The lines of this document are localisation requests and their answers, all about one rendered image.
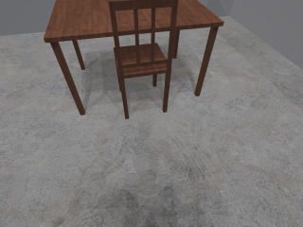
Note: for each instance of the left robot hand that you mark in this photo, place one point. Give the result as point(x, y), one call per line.
point(53, 221)

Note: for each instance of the chair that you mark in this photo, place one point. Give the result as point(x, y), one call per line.
point(142, 60)

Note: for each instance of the table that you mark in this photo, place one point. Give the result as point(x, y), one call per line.
point(73, 20)

